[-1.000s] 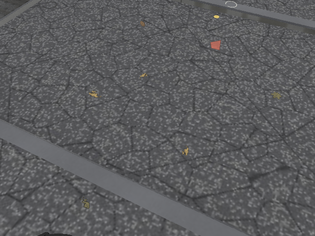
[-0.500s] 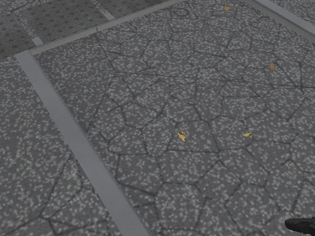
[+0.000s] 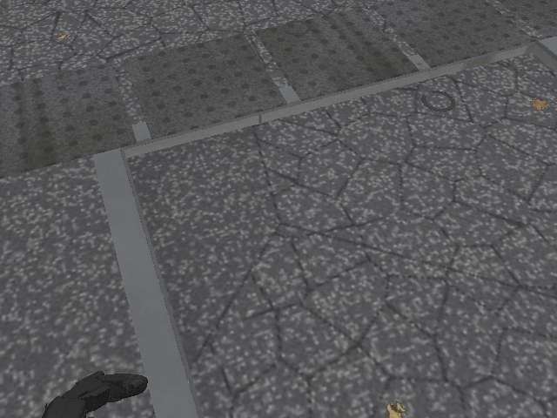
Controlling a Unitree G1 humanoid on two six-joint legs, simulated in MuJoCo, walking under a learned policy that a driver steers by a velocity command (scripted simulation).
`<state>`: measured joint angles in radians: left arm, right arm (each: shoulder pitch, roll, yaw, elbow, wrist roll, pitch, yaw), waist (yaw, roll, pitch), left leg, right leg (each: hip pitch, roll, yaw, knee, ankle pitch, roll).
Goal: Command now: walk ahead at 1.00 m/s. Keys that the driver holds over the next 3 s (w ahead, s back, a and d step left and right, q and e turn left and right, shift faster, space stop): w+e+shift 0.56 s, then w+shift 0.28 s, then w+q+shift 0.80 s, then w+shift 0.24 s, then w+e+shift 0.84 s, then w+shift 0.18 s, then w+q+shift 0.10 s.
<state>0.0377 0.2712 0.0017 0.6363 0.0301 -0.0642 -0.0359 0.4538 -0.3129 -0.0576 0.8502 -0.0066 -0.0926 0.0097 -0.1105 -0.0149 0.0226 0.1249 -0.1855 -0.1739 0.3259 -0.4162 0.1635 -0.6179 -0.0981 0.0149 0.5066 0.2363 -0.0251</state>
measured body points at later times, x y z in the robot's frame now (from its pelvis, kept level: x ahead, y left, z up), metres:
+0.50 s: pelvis +0.51 -0.10 -0.05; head +0.55 -0.12 +0.39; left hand +0.48 +0.19 -0.17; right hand +0.76 -0.35 -0.08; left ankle +0.73 -0.04 -0.76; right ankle +0.25 -0.13 -0.75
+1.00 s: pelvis +0.93 -0.32 -0.05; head +0.96 -0.34 +0.40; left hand +1.24 -0.24 -0.13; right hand +0.74 -0.50 -0.19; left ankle +0.80 -0.07 -0.66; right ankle +0.97 -0.43 -0.77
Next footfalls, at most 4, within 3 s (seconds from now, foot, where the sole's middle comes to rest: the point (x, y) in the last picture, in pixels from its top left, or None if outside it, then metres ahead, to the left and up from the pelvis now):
0.10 right None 0.28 -0.13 -0.80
0.52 left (277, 315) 0.76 -0.05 -0.80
0.92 right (401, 233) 1.00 -0.45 -0.80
1.38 left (379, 131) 1.46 -0.49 -0.80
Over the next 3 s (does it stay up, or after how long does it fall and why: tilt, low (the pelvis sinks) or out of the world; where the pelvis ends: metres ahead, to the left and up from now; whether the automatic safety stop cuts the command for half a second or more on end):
stays up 2.73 -0.61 0.00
